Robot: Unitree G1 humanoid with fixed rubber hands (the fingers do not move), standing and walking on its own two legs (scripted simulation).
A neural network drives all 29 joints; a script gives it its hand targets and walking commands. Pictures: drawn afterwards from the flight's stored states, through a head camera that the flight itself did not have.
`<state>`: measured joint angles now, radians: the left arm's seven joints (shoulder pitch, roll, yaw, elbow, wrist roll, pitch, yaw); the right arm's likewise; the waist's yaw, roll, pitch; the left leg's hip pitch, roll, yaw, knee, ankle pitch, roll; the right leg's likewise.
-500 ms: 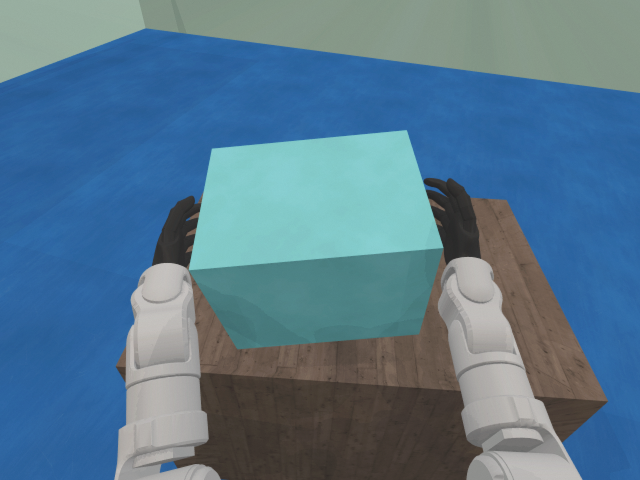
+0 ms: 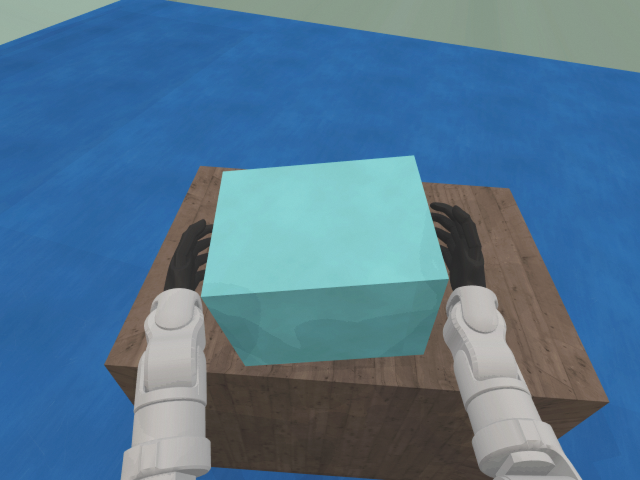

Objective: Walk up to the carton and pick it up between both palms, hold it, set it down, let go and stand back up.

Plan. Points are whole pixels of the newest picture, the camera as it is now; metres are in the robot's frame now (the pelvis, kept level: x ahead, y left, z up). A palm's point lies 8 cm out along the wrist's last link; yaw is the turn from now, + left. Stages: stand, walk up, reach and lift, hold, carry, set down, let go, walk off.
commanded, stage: set down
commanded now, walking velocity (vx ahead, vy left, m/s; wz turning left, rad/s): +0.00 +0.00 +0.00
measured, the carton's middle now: (325, 265) +0.40 +0.00 +0.07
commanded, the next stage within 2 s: none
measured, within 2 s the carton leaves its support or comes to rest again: neither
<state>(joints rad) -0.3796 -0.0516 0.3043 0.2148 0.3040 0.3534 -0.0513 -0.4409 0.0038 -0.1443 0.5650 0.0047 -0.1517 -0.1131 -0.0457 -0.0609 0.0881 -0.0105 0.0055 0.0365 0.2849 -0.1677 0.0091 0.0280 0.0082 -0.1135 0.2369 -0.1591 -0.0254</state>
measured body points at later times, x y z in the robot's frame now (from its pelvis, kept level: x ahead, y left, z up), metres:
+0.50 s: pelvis +0.00 +0.00 +0.00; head +0.00 +0.02 +0.45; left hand +0.38 +0.16 +0.06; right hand +0.37 -0.18 +0.09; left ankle +0.00 +0.11 -0.75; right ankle -0.01 -0.10 -0.75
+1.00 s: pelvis +0.01 +0.00 +0.00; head +0.04 +0.02 +0.45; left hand +0.39 +0.16 +0.02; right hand +0.39 -0.18 +0.06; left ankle +0.00 +0.11 -0.75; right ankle -0.01 -0.10 -0.75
